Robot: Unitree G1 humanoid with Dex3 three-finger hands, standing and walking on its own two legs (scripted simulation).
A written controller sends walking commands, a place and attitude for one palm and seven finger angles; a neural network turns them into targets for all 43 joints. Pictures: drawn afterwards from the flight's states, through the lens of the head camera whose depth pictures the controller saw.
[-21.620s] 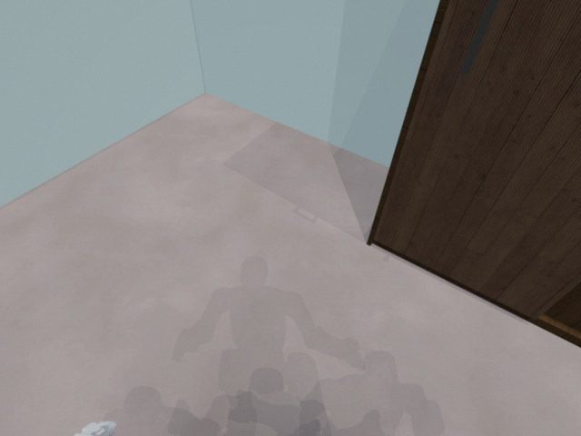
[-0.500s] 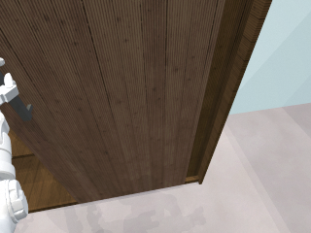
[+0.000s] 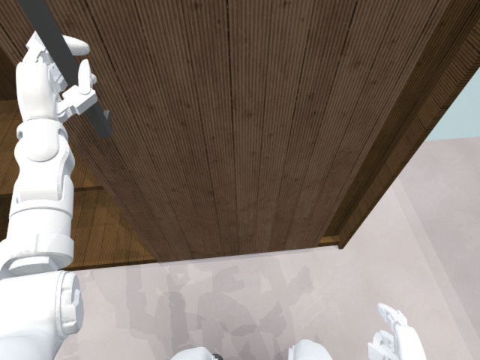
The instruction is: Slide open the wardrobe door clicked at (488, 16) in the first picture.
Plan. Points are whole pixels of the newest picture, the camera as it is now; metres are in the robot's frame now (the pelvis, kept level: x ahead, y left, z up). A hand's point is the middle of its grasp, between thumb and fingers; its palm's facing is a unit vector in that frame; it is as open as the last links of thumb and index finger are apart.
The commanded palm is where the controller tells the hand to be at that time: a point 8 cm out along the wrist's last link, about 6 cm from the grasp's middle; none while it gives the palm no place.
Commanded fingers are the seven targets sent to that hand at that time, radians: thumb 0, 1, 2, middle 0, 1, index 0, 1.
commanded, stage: stop walking and hold the door there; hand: left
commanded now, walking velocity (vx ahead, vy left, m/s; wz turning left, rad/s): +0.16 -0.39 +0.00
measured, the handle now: (74, 64) +0.48 +0.27 +0.21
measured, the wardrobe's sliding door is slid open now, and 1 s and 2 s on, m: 0.53 0.53 0.53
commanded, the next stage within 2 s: loosen the grip on the handle in 1.26 s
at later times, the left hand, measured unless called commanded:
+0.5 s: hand (91, 91) +0.44 +0.23 +0.20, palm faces +0.34 -0.92 -0.17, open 5.8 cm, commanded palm +0.40 +0.27 +0.18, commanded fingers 0.00 0.90 0.90 -0.45 -1.40 -0.45 -1.40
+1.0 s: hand (91, 92) +0.43 +0.23 +0.20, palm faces +0.32 -0.93 -0.18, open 5.9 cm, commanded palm +0.40 +0.27 +0.18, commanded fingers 0.00 0.90 0.90 -0.45 -1.40 -0.45 -1.40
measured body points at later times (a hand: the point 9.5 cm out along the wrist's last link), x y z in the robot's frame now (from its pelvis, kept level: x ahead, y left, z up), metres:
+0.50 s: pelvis -0.04 -0.01 +0.00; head +0.02 -0.01 +0.45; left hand +0.41 +0.28 +0.21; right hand +0.07 -0.28 -0.11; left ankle +0.04 +0.10 -0.73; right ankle -0.08 -0.09 -0.73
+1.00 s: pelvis -0.02 -0.01 +0.00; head +0.00 -0.01 +0.45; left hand +0.41 +0.28 +0.21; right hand +0.09 -0.27 -0.11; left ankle +0.04 +0.10 -0.73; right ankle -0.08 -0.09 -0.73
